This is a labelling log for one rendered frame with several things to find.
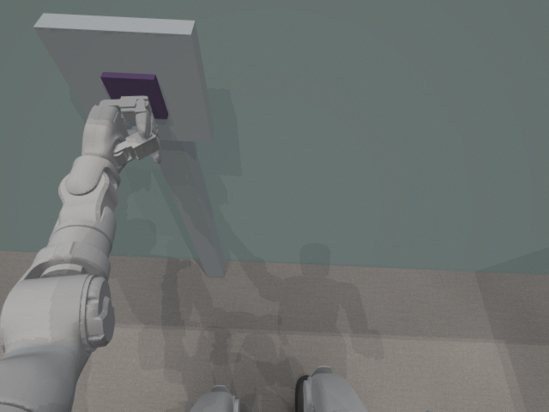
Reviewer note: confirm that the left robot upper arm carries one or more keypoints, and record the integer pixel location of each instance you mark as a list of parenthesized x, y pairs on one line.
[(50, 328)]

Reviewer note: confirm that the robot thigh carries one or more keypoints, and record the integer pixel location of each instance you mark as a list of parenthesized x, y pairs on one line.
[(218, 401), (328, 392)]

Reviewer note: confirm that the robot left hand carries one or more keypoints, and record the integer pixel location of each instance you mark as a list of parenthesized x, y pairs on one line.
[(106, 136)]

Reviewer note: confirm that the left robot thigh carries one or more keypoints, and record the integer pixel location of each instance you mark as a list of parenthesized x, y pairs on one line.
[(218, 401)]

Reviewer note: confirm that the right robot thigh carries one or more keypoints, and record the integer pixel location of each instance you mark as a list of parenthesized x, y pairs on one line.
[(328, 392)]

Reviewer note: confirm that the panel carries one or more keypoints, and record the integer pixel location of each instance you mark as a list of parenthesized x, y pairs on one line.
[(85, 46)]

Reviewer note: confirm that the button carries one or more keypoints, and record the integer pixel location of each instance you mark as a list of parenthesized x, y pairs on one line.
[(129, 84)]

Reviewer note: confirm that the left robot forearm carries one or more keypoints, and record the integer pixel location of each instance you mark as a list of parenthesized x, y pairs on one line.
[(82, 238)]

